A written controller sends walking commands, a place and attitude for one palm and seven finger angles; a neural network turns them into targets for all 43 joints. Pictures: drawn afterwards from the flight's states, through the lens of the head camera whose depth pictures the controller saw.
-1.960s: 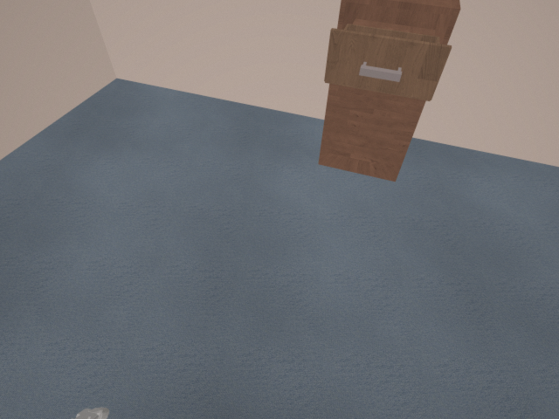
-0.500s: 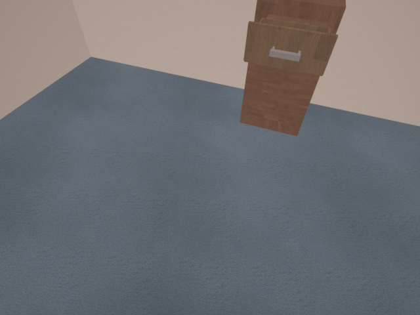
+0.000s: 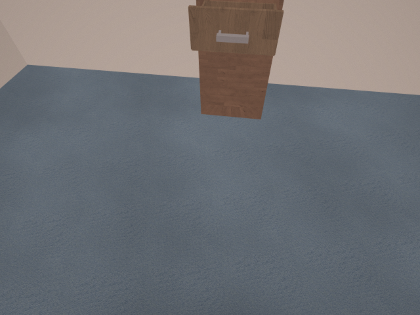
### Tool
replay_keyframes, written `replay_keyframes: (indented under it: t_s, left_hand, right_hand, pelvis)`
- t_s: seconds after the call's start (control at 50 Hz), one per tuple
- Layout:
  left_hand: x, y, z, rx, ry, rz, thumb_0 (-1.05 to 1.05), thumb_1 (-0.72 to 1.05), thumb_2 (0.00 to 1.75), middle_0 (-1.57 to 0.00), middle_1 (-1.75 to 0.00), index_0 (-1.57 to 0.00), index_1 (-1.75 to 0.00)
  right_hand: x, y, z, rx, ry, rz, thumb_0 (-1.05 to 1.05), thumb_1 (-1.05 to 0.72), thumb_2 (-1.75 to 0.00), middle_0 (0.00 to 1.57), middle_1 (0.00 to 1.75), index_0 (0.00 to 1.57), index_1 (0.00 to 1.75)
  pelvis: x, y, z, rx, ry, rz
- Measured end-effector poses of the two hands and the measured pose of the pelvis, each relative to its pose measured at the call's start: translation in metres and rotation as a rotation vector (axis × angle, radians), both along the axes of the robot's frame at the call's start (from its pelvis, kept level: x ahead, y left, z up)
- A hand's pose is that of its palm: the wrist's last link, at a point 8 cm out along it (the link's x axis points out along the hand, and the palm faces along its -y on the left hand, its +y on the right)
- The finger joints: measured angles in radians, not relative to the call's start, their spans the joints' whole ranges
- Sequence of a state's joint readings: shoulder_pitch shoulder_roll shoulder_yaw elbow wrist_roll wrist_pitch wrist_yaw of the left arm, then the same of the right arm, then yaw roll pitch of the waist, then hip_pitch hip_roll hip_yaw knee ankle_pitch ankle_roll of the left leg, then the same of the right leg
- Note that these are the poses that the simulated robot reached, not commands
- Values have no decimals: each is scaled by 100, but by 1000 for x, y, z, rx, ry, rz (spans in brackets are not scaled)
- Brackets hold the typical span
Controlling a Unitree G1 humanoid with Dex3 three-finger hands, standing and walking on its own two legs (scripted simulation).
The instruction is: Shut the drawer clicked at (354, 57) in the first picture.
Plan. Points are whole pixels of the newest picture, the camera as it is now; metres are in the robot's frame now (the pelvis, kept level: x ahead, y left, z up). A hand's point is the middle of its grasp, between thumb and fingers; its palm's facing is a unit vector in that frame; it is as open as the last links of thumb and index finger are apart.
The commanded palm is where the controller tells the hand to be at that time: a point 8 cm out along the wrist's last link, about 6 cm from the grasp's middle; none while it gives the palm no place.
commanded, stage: walk to a spot facing it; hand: left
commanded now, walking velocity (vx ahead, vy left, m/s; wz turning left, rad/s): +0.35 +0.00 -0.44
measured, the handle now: (232, 35) +1.15 -0.02 -0.02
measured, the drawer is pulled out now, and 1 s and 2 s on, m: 0.30 0.30 0.30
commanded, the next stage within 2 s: turn to face it in 1.14 s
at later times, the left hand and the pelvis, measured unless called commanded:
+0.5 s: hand (116, 287) +0.20 +0.24 -0.18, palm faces -0.12 -0.98 -0.17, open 7.4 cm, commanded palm none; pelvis +0.19 +0.05 +0.00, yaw -13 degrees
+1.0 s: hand (211, 154) +0.61 +0.04 -0.15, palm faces -0.55 -0.82 -0.16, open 7.4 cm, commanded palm none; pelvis +0.39 -0.03 +0.00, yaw -29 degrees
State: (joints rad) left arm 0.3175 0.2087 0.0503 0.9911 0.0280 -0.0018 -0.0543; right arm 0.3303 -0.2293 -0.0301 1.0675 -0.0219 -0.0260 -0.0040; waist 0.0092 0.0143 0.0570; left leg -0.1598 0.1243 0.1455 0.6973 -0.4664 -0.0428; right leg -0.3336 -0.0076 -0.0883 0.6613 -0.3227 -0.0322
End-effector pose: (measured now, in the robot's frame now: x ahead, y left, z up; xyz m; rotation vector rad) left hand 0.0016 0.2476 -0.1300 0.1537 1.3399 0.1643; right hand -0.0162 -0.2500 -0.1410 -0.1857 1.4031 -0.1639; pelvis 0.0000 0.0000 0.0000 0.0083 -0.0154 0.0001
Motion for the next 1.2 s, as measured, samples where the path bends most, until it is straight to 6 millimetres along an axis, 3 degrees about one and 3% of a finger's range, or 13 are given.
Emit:
replay_keyframes:
  t_s: [0.08, 0.24, 0.34, 0.44, 0.52, 0.6, 0.68, 0.8, 0.94, 1.0, 1.04, 1.12, 1.2]
  left_hand:
    - [25, -12, 2, 9, -40, 9, 1, 90, 89, -20, -30, -21, -30]
    - [61, -20, 14, -28, 64, -60, 0, 90, 89, -20, -30, -21, -30]
    - [99, -4, 7, -38, 87, -66, 1, 90, 89, -20, -30, -21, -30]
    - [154, 28, -17, -44, 108, -78, 1, 90, 89, -20, -30, -21, -30]
    - [224, 47, -17, -32, 82, -157, 1, 90, 89, -20, -30, -20, -30]
    - [309, 49, -1, -28, -19, -232, 1, 91, 89, -20, -30, -20, -29]
    - [385, 35, 11, -32, -97, -309, 1, 91, 89, -19, -30, -20, -29]
    - [482, -15, 17, -61, -147, -445, 1, 91, 89, -19, -30, -20, -29]
    - [586, -115, 11, -109, -195, -625, 1, 91, 89, -19, -30, -20, -29]
    - [623, -157, 2, -123, -258, -674, 1, 91, 89, -19, -30, -20, -30]
    - [637, -174, -1, -123, -287, -673, 1, 91, 89, -20, -30, -20, -30]
    - [643, -180, 5, -88, -230, -677, 0, 90, 89, -20, -30, -20, -30]
    - [648, -171, 14, -34, -167, -673, 0, 92, 89, -20, -30, -21, -30]
  right_hand:
    - [20, -7, 3, 2, 36, -14, 1, -90, -90, 20, 30, 20, 30]
    - [144, 3, 34, 6, -222, -50, 1, -91, -90, 20, 30, 20, 30]
    - [222, 22, 44, 5, -323, -30, 1, -91, -90, 20, 30, 20, 30]
    - [286, 43, 41, -38, -406, -24, 1, -91, -90, 20, 30, 20, 30]
    - [285, 55, 45, -60, -386, -101, 1, -91, -90, 20, 30, 20, 30]
    - [255, 64, 47, -72, -273, -225, 0, -92, -90, 20, 30, 20, 30]
    - [220, 68, 46, -83, -147, -335, 0, -93, -90, 20, 30, 20, 30]
    - [180, 88, 43, -45, 33, -482, 1, -92, -90, 20, 30, 20, 30]
    - [170, 110, 33, 53, 200, -640, 1, -91, -90, 20, 30, 20, 30]
    - [181, 104, 21, 104, 242, -691, 1, -91, -90, 20, 30, 20, 30]
    - [199, 88, 12, 113, 231, -708, 1, -91, -90, 20, 30, 20, 30]
    - [269, 32, 8, 54, 65, -699, 2, -91, -90, 20, 30, 20, 30]
    - [349, -27, 17, -18, -147, -664, 1, -91, -90, 20, 30, 20, 30]
  pelvis:
    - [21, -7, 3, -17, -5, -18]
    - [74, 0, 23, -13, 28, -95]
    - [117, 16, 20, -26, 30, -131]
    - [171, 40, 3, -38, 20, -179]
    - [201, 50, 8, -31, -2, -238]
    - [231, 54, 20, -28, -1, -285]
    - [262, 54, 26, -20, 6, -333]
    - [307, 39, 25, -14, 6, -402]
    - [362, -2, 13, -15, 14, -485]
    - [386, -32, -2, -5, 10, -510]
    - [398, -47, -6, -3, 0, -533]
    - [421, -64, 4, -16, -13, -572]
    - [446, -76, 14, -15, 2, -607]
